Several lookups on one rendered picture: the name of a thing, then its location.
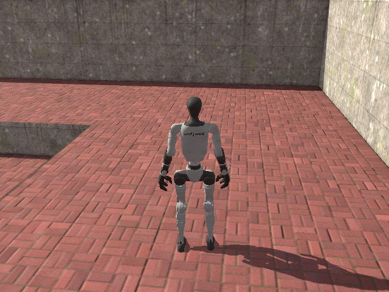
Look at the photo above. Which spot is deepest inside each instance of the robot left upper arm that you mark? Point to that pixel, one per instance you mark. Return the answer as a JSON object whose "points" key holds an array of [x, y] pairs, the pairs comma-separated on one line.
{"points": [[172, 138]]}

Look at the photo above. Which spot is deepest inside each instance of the left robot forearm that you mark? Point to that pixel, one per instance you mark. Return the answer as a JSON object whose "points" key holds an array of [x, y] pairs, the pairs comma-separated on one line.
{"points": [[166, 164]]}

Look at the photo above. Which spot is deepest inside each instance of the right robot forearm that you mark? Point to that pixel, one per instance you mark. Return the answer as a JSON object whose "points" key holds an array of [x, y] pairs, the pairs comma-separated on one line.
{"points": [[222, 163]]}

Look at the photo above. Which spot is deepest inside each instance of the robot right upper arm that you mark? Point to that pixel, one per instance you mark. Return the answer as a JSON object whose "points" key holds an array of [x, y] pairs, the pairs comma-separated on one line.
{"points": [[213, 129]]}

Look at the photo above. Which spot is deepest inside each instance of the robot left hand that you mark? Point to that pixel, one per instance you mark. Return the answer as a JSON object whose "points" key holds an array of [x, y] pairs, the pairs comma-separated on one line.
{"points": [[162, 183]]}

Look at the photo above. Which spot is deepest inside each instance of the humanoid robot torso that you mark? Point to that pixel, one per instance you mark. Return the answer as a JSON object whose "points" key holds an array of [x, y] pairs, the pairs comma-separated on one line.
{"points": [[194, 142]]}

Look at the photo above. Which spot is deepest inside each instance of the robot right hand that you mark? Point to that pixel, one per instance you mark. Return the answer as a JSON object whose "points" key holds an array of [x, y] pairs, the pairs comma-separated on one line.
{"points": [[225, 180]]}

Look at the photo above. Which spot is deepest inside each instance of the left robot thigh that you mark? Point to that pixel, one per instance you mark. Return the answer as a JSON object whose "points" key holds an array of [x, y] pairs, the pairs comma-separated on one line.
{"points": [[180, 186]]}

